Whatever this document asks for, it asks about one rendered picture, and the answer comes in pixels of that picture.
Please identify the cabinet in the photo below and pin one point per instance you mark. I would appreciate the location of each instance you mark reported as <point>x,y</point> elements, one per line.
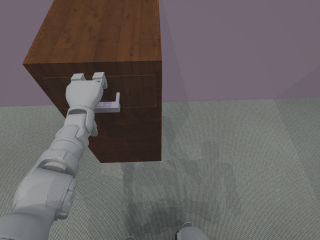
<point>117,37</point>

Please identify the right robot thigh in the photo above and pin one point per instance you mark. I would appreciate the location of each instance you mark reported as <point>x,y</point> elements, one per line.
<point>191,233</point>

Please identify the drawer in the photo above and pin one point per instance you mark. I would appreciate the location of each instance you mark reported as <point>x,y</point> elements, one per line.
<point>136,90</point>

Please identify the left robot hand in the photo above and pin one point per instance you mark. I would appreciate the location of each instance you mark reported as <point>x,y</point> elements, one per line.
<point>87,93</point>

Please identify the handle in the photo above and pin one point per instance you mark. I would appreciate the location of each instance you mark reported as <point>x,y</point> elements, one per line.
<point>110,106</point>

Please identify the robot left upper arm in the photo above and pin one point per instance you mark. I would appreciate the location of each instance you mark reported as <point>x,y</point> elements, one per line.
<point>45,197</point>

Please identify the robot right shin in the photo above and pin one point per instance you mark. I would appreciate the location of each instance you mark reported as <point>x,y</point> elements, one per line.
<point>187,224</point>

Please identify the robot left forearm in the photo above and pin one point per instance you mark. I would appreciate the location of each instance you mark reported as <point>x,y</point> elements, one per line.
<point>67,148</point>

